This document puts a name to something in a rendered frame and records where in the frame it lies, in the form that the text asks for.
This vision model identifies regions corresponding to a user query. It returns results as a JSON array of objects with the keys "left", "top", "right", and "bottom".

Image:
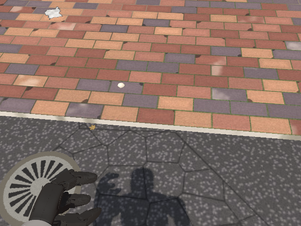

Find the robot left hand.
[{"left": 29, "top": 169, "right": 102, "bottom": 226}]

